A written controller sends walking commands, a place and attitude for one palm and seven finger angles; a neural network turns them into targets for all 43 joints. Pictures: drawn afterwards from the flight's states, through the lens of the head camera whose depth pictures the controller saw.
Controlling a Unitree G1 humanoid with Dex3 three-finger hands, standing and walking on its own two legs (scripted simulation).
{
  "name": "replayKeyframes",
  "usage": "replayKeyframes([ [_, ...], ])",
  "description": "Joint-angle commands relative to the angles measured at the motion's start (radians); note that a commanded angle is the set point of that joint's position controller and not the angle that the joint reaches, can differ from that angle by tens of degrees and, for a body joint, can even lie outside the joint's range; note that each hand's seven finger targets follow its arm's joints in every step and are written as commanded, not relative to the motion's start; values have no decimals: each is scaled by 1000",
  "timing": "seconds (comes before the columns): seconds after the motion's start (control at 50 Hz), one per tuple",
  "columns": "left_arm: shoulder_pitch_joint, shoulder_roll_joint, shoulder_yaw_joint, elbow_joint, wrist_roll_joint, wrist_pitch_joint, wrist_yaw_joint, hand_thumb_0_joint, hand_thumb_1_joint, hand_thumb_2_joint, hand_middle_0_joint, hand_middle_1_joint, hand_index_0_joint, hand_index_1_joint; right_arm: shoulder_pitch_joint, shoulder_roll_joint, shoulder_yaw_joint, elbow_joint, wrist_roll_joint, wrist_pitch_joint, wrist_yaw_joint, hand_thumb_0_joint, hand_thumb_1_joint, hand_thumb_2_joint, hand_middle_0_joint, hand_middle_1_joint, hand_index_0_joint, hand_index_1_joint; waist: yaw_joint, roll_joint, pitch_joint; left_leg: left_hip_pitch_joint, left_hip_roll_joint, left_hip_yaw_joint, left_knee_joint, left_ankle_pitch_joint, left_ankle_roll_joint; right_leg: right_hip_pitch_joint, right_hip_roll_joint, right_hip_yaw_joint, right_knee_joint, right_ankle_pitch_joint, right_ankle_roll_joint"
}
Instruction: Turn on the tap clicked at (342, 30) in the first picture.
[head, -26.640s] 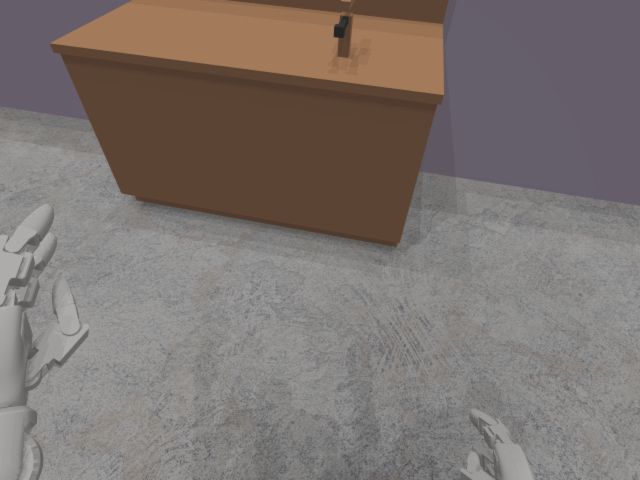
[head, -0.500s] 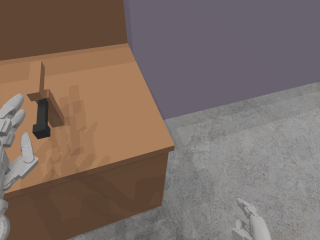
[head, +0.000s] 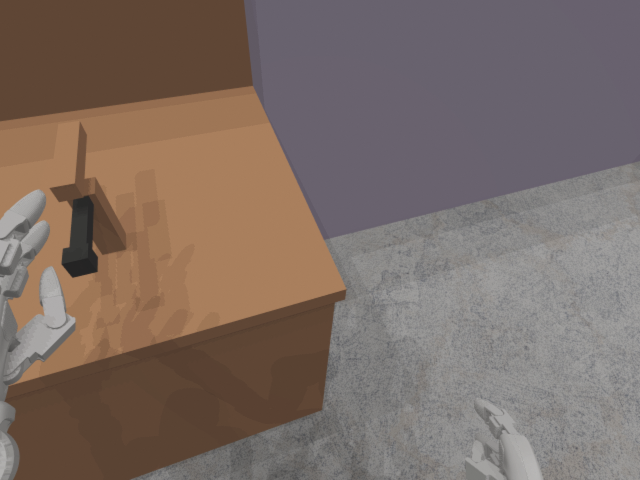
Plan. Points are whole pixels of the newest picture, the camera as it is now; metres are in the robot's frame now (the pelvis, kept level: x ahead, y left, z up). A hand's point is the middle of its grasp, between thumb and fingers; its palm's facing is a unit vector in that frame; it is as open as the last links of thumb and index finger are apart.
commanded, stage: shuffle to correct the standing spot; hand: left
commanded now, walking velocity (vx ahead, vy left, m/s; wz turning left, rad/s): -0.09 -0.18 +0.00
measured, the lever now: (80, 260) +0.33 +0.32 +0.09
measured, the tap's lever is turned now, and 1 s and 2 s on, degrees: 0 0 0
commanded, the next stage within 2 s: come to a stop and stand still in 1.34 s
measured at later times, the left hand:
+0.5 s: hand (80, 316) +0.22 +0.23 +0.17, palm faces +0.34 -0.85 -0.41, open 7.4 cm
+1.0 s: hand (46, 343) +0.19 +0.25 +0.17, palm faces +0.39 -0.82 -0.42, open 7.4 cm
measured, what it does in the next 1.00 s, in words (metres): stands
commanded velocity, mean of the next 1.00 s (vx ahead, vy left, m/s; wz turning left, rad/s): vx -0.14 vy -0.18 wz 0.00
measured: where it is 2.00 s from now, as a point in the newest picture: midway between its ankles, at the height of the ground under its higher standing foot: outside the picture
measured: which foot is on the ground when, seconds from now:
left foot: down 0.00-1.00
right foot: down 0.00-1.00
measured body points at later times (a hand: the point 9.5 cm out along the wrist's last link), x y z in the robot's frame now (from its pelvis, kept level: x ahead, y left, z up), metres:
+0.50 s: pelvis +0.00 -0.01 +0.00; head +0.03 +0.00 +0.45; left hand +0.20 +0.28 +0.19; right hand +0.17 -0.24 -0.08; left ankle +0.03 +0.14 -0.73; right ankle +0.01 -0.08 -0.73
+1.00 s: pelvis -0.02 +0.00 +0.00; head +0.00 +0.01 +0.45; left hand +0.17 +0.29 +0.19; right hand +0.13 -0.22 -0.09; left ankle +0.03 +0.14 -0.73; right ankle +0.01 -0.08 -0.73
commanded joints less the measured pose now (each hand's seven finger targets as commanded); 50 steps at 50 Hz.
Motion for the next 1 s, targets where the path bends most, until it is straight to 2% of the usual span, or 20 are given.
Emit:
replayKeyframes([
  [0.0,-79,174,120,-206,0,-72,23,0,900,900,-200,-300,-200,-300,-76,-119,-51,-160,4,-58,-11,0,-900,-900,200,300,200,300,-2,81,-123,87,91,-95,-97,20,75,-16,-157,118,-111,101,25],
  [0.1,-77,163,107,-200,7,-74,22,0,900,900,-200,-300,-200,-300,-74,-121,-50,-165,5,-57,-5,0,-900,-900,200,300,200,300,-1,108,-118,76,104,-113,-133,-14,80,2,-138,100,-106,81,32],
  [0.16,-62,168,112,-202,7,-72,23,0,900,900,-200,-300,-200,-300,-71,-120,-47,-161,2,-55,-5,0,-900,-900,200,300,200,300,0,94,-140,86,105,-107,-122,42,80,20,-139,91,-102,116,34],
  [0.26,-61,171,114,-192,-1,-63,23,0,900,900,-200,-300,-200,-300,-65,-114,-51,-156,4,-49,-4,0,-900,-900,200,300,200,300,-7,9,-152,111,60,-54,-25,65,64,-5,-188,143,-130,172,2],
  [0.32,-65,175,114,-206,-7,-62,24,0,900,900,-200,-300,-200,-300,-67,-115,-56,-159,8,-51,-4,0,-900,-900,200,300,200,300,-8,7,-153,130,46,-45,3,70,58,-31,-213,168,-127,187,-11],
  [0.44,-46,214,155,-265,-2,-77,28,0,900,900,-200,-300,-200,-300,-86,-111,-47,-168,3,-52,-13,0,-900,-900,200,300,200,300,3,88,-142,130,109,-96,-57,295,71,-11,-172,107,-76,287,31],
  [0.48,-38,203,149,-259,-1,-88,21,0,900,900,-200,-300,-200,-300,-79,-112,-49,-171,-1,-55,-12,0,-900,-900,200,300,200,300,7,108,-151,121,137,-102,-70,335,77,7,-153,88,-63,278,53],
  [0.52,-25,201,160,-243,3,-98,17,0,900,900,-200,-300,-200,-300,-67,-110,-54,-167,-5,-56,-10,0,-900,-900,200,300,200,300,9,96,-159,102,137,-86,-47,323,76,25,-158,90,-77,292,64],
  [0.54,-22,206,167,-244,4,-103,17,0,900,900,-200,-300,-200,-300,-69,-108,-52,-164,-4,-58,-11,0,-900,-900,200,300,200,300,5,87,-170,107,122,-79,-39,327,68,28,-166,96,-83,320,51],
  [0.6,7,194,164,-216,0,-117,15,0,900,900,-200,-300,-200,-300,-47,-106,-61,-157,-4,-64,-9,0,-900,-900,200,300,200,300,-2,25,-191,117,72,-30,25,169,53,-13,-210,133,-113,331,40],
  [0.64,21,191,163,-212,-8,-105,19,0,900,900,-200,-300,-200,-300,-44,-106,-62,-160,3,-64,-11,0,-900,-900,200,300,200,300,-7,-15,-192,132,26,-16,54,-3,42,-76,-246,185,-147,200,-1],
  [0.7,17,193,155,-230,-15,-89,29,0,900,900,-200,-300,-200,-300,-55,-102,-51,-165,4,-64,-15,0,-900,-900,200,300,200,300,-7,-40,-138,133,15,-14,69,-130,48,-186,-263,219,-201,-91,-22],
  [0.74,-7,208,160,-257,-12,-80,37,0,900,900,-200,-300,-200,-300,-70,-110,-44,-163,1,-63,-21,0,-900,-900,200,300,200,300,-7,3,-126,134,43,-47,-7,-124,61,-185,-238,189,-171,-118,-21],
  [0.78,-31,186,139,-257,-5,-76,39,0,900,900,-200,-300,-200,-300,-77,-118,-43,-167,-1,-61,-23,0,-900,-900,200,300,200,300,-8,81,-96,83,106,-130,-120,-181,87,-162,-165,138,-118,-148,23],
  [0.82,-56,182,139,-251,9,-74,40,0,900,900,-200,-300,-200,-300,-76,-128,-45,-169,1,-63,-20,0,-900,-900,200,300,200,300,-4,156,-81,-7,168,-197,-216,-294,108,-77,-115,96,-61,-149,57],
  [0.84,-83,192,143,-263,17,-74,41,0,900,900,-200,-300,-200,-300,-89,-128,-40,-170,4,-65,-22,0,-900,-900,200,300,200,300,-5,197,-72,-45,186,-226,-264,-338,117,-39,-103,80,-14,-136,62],
  [0.86,-84,165,121,-242,23,-73,39,0,900,900,-200,-300,-200,-300,-76,-128,-38,-165,-1,-65,-18,0,-900,-900,200,300,200,300,-3,222,-70,-92,198,-235,-286,-362,123,10,-92,59,29,-113,62],
  [0.88,-83,165,120,-223,27,-69,36,0,900,900,-200,-300,-200,-300,-72,-127,-42,-166,-2,-66,-13,0,-900,-900,200,300,200,300,1,220,-67,-105,205,-226,-280,-346,126,32,-94,50,40,-91,62],
  [0.94,-114,158,103,-216,31,-63,29,0,900,900,-200,-300,-200,-300,-64,-124,-42,-164,2,-70,2,0,-900,-900,200,300,200,300,-1,148,-80,-70,158,-160,-214,-296,99,51,-101,40,-39,-70,52],
  [0.98,-91,141,91,-186,29,-62,27,0,900,900,-200,-300,-200,-300,-52,-126,-50,-160,3,-71,9,0,-900,-900,200,300,200,300,0,99,-68,-64,120,-115,-145,-294,85,20,-119,70,-107,-95,38],
])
